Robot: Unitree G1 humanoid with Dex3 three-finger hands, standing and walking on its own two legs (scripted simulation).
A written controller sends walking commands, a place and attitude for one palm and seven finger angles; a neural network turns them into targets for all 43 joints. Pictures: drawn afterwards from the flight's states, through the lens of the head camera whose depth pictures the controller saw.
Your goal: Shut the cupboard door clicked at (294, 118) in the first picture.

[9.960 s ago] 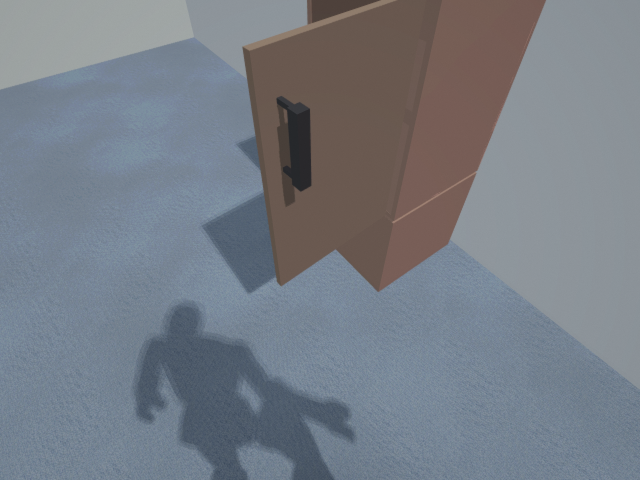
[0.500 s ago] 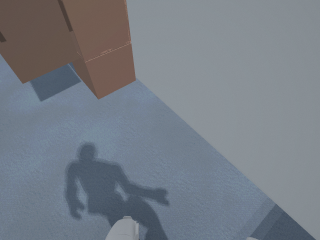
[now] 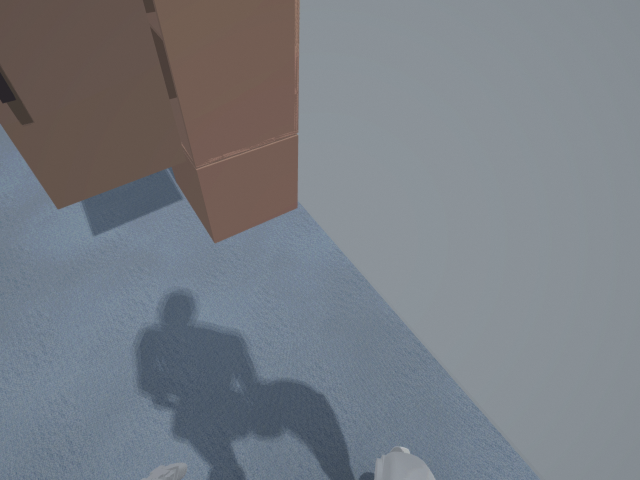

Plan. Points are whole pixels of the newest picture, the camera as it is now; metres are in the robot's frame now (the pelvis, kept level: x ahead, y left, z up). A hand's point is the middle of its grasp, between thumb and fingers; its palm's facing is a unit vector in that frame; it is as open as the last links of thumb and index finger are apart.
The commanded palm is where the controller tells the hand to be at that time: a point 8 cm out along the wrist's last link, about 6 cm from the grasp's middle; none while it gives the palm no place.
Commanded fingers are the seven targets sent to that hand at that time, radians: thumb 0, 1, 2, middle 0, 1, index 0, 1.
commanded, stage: walk to a spot facing it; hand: left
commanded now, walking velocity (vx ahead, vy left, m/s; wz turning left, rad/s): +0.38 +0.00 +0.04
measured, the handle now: out of the picture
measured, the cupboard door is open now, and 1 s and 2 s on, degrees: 94 94 94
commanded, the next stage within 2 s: turn to face it in 0.52 s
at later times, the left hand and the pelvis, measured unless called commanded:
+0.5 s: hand (221, 437) +0.21 +0.15 -0.18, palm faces +0.18 -0.96 -0.20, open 7.2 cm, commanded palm none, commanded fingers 0.00 0.90 0.90 -0.20 -0.30 -0.20 -0.30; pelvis +0.23 -0.03 +0.00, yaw +8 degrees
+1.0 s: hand (183, 304) +0.43 +0.27 -0.17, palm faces +0.37 -0.91 -0.17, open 7.4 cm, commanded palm none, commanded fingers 0.00 0.90 0.90 -0.20 -0.30 -0.20 -0.30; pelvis +0.38 +0.05 +0.00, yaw +20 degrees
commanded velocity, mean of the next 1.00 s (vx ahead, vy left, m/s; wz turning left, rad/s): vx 0.19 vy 0.00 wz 0.44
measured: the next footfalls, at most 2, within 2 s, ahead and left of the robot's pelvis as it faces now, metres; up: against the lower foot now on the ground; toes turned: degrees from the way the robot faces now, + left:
right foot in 0.18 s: +0.21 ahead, -0.16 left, +0.00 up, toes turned -7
left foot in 0.62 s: +0.41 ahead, +0.12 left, +0.00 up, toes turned +18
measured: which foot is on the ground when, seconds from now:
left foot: down 0.00-0.18, up 0.20-0.60, down 0.62-1.00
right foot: up 0.00-0.16, down 0.18-0.64, up 0.66-1.00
